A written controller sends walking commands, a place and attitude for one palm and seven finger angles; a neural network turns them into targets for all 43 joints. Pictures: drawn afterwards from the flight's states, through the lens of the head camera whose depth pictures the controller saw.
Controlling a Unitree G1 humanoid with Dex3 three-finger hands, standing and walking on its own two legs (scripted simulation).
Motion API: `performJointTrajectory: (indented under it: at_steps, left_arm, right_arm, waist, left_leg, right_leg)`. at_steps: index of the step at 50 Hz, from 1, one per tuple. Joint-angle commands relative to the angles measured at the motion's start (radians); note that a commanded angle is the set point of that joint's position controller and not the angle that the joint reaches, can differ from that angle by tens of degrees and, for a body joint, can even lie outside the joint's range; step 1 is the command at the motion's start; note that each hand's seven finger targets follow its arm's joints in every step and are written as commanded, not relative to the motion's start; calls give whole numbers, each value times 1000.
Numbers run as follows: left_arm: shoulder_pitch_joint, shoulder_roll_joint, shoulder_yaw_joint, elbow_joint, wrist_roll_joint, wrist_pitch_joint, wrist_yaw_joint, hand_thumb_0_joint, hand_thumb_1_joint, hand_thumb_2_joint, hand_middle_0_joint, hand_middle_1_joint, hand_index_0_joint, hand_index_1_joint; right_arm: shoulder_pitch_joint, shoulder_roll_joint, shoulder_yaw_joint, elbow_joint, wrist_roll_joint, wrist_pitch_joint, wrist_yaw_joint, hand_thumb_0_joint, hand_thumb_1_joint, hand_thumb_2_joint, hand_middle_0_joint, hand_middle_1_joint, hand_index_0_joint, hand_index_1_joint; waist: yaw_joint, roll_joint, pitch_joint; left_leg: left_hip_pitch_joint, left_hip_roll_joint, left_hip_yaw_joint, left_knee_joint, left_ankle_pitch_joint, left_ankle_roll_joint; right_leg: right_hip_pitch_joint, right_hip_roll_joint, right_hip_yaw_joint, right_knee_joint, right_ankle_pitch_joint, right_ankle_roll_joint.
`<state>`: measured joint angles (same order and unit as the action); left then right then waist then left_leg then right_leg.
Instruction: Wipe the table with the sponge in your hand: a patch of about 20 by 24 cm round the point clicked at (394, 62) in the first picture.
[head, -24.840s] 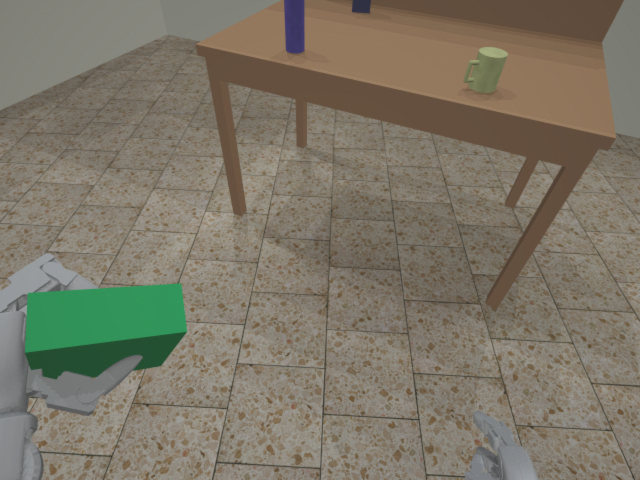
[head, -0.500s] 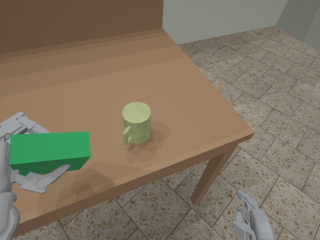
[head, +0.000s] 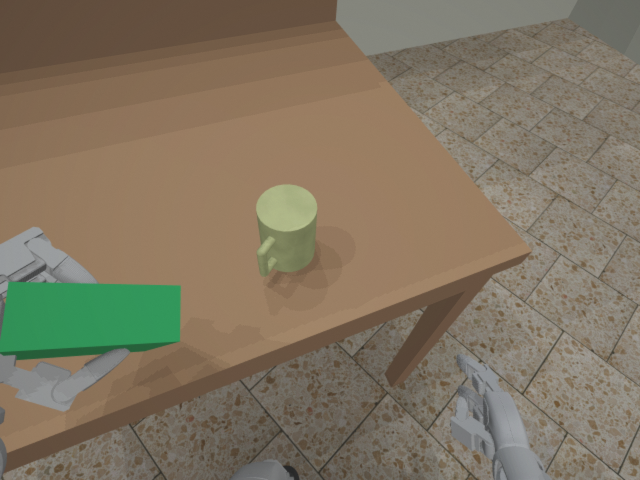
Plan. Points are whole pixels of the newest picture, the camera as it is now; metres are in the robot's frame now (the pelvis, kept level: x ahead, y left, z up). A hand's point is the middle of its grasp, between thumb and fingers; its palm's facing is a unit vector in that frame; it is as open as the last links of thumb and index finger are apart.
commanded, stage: shuffle to correct the standing spot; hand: left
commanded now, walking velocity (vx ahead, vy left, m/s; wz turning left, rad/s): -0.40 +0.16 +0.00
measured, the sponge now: (115, 323) +0.23 +0.21 +0.13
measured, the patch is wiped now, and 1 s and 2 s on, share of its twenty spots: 0.00 0.00 0.00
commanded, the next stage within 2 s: come to a stop and stand still in 0.10 s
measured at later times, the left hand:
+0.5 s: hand out of the picture +0.11 +0.34 +0.19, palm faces +0.35 -0.83 -0.42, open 9.1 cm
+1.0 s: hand out of the picture +0.06 +0.38 +0.20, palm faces +0.28 -0.78 -0.56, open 9.1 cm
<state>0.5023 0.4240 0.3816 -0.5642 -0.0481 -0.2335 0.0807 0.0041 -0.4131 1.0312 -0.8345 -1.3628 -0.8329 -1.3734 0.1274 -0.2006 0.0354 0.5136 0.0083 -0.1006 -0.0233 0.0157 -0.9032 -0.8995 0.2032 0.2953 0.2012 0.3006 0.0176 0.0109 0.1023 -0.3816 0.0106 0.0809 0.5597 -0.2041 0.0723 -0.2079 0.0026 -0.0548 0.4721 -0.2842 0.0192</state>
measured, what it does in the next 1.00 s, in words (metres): walks backwards: right foot, then left foot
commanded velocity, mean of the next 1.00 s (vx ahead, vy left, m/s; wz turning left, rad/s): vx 0.09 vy -0.11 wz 0.00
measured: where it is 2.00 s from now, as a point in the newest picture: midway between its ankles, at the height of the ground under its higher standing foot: outside the picture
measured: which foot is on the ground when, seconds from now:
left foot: down 0.00-0.46, up 0.48-0.62, down 0.64-1.00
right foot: down 0.00-0.24, up 0.26-0.46, down 0.48-0.64, up 0.66-0.98, down 1.00-1.00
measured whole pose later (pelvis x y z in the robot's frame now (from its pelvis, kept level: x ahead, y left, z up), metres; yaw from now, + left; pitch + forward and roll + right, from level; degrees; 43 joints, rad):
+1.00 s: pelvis -0.16 +0.15 +0.00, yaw -4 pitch +0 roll -3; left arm 0.49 0.54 0.48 -0.59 -0.06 -0.24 0.04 0.00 -0.42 1.03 -0.84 -1.36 -0.84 -1.37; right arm 0.28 -0.15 0.02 0.56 0.00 -0.07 0.03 0.02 -0.90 -0.90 0.21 0.30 0.20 0.30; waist 0.02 0.02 0.04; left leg -0.39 0.05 -0.10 0.61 -0.23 -0.03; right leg -0.17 0.08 -0.12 0.51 -0.39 -0.06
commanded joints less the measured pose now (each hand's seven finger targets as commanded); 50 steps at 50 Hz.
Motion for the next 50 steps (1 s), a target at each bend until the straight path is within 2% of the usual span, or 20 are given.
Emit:
performJointTrajectory:
  at_steps: [1,7,10,12,13,17,20,22,23,25,27,30,31,32,35,37,41,46,48,50]
  left_arm:
    - [-35,178,174,-240,-29,-89,32,0,100,1300,-1200,-1600,-1200,-1600]
    - [-34,175,146,-225,-23,-101,53,0,100,1300,-1200,-1600,-1200,-1600]
    - [-103,166,140,-232,-5,-91,57,0,100,1300,-1200,-1600,-1200,-1600]
    - [-159,172,154,-223,11,-97,55,0,100,1300,-1200,-1600,-1200,-1600]
    - [-186,209,174,-202,23,-91,59,0,100,1300,-1200,-1600,-1200,-1600]
    - [-234,135,125,-272,3,-58,38,0,100,1300,-1200,-1600,-1200,-1600]
    - [-94,124,113,-270,-5,-46,20,0,100,1300,-1200,-1600,-1200,-1600]
    - [16,152,113,-257,1,-32,9,0,100,1300,-1200,-1600,-1200,-1600]
    - [60,149,118,-256,0,-30,7,0,100,1300,-1200,-1600,-1200,-1600]
    - [-161,195,199,-344,-35,-16,-5,0,100,1300,-1200,-1600,-1200,-1600]
    - [-283,123,163,-217,-11,-13,0,0,100,1300,-1200,-1600,-1200,-1600]
    - [-394,151,104,-121,9,-17,3,0,100,1300,-1200,-1600,-1200,-1600]
    - [-457,143,68,-117,14,-19,10,0,100,1300,-1200,-1600,-1200,-1600]
    - [-507,156,60,-183,16,-28,16,0,100,1300,-1200,-1600,-1200,-1600]
    - [-404,168,67,-339,-4,-26,-33,0,100,1300,-1200,-1600,-1200,-1600]
    - [-363,129,47,-463,4,-46,-26,0,100,1300,-1200,-1600,-1200,-1600]
    - [-106,173,127,-483,-12,-53,-3,0,100,1300,-1200,-1600,-1200,-1600]
    - [-85,181,195,-121,-18,-15,-6,0,100,1300,-1200,-1600,-1200,-1600]
    - [-67,169,189,5,-14,3,-14,0,100,1300,-1200,-1600,-1200,-1600]
    - [-86,182,178,57,-11,19,-20,0,100,1300,-1200,-1600,-1200,-1600]
  right_arm:
    - [-39,-128,-58,-159,3,-39,-24,0,-900,-900,200,300,200,300]
    - [-17,-129,-62,-130,0,-50,-33,0,-900,-900,200,300,200,300]
    - [-33,-140,-66,-128,2,-55,-37,0,-900,-900,200,300,200,300]
    - [-34,-142,-70,-126,1,-81,-39,0,-900,-900,200,300,200,300]
    - [-48,-128,-70,-116,3,-92,-36,0,-900,-900,200,300,200,300]
    - [-42,-141,-116,-113,-13,-91,2,0,-900,-900,200,300,200,300]
    - [-1,-104,-119,-124,3,-102,33,0,-900,-900,200,300,200,300]
    - [46,-113,-125,-120,31,-82,42,0,-900,-900,200,300,200,300]
    - [45,-110,-124,-107,44,-59,47,0,-900,-900,200,300,200,300]
    - [-23,-108,-114,-87,23,-27,60,0,-900,-900,200,300,200,300]
    - [-22,-107,-104,-97,5,-5,83,0,-900,-900,200,300,200,300]
    - [-27,-111,-87,-20,4,-31,40,0,-900,-900,200,300,200,300]
    - [-15,-116,-101,-12,-6,-44,41,0,-900,-900,200,300,200,300]
    - [-20,-128,-119,-42,-17,-52,42,0,-900,-900,200,300,200,300]
    - [-47,-96,-119,-102,-19,-51,74,0,-900,-900,200,300,200,300]
    - [-56,-107,-126,-125,-3,-52,99,0,-900,-900,200,300,200,300]
    - [-23,-112,-112,-151,-3,-45,95,0,-900,-900,200,300,200,300]
    - [45,-106,-80,-95,-13,-14,41,0,-900,-900,200,300,200,300]
    - [59,-107,-77,-85,-1,-10,30,0,-900,-900,200,300,200,300]
    - [89,-110,-91,-67,7,2,22,0,-900,-900,200,300,200,300]
  waist:
    - [-1,5,-291]
    - [-16,-170,-203]
    - [-22,-33,-136]
    - [-18,263,-151]
    - [-18,249,-158]
    - [30,260,-204]
    - [36,284,-250]
    - [49,-117,-290]
    - [31,-444,-309]
    - [14,-310,-214]
    - [-18,-213,-98]
    - [-48,273,-19]
    - [-39,464,-27]
    - [-20,573,-68]
    - [-35,268,-71]
    - [-22,175,-93]
    - [-7,352,-224]
    - [-27,287,-131]
    - [-22,214,-118]
    - [-18,-63,-138]
  left_leg:
    - [178,78,-109,70,321,-48]
    - [178,1,-141,203,-118,-74]
    - [170,60,-217,-59,-153,-39]
    - [29,242,-463,-399,-382,18]
    - [-9,267,-519,-465,-524,10]
    - [77,112,-224,-542,-368,-397]
    - [65,16,-60,-435,-274,-330]
    - [188,-123,57,247,-267,-292]
    - [236,-67,-135,812,-386,-184]
    - [-173,26,-417,1316,-532,-45]
    - [-195,102,-421,727,-403,-65]
    - [185,-35,-74,-151,-15,-99]
    - [297,14,-115,-230,152,-104]
    - [301,176,-383,-197,261,-32]
    - [80,313,-784,-319,-201,76]
    - [72,292,-638,-304,-307,109]
    - [94,201,-380,-284,-364,41]
    - [-24,179,-338,-278,-408,-1]
    - [-38,132,-257,-155,-397,-19]
    - [-113,12,-146,254,-364,-44]
  right_leg:
    - [-13,-184,150,-26,478,-106]
    - [-225,-366,286,-115,185,-181]
    - [-276,-219,162,21,-38,-102]
    - [-166,1,25,440,-236,-13]
    - [-153,26,85,617,-247,-9]
    - [-83,86,-24,481,-196,-36]
    - [146,119,-132,64,-207,-70]
    - [66,-57,-23,-209,-90,-193]
    - [-186,-239,132,-121,124,-261]
    - [-181,-395,203,19,360,-360]
    - [-152,-350,343,-16,221,-282]
    - [-277,-36,33,319,-23,-142]
    - [-326,18,-29,505,-153,-113]
    - [-408,73,-14,667,-320,-72]
    - [-388,65,165,808,-198,-35]
    - [-338,37,141,742,-113,-46]
    - [-153,64,2,426,-114,-69]
    - [31,122,-101,112,-146,-72]
    - [93,110,-110,-41,-86,-72]
    - [165,-33,20,-172,-6,-138]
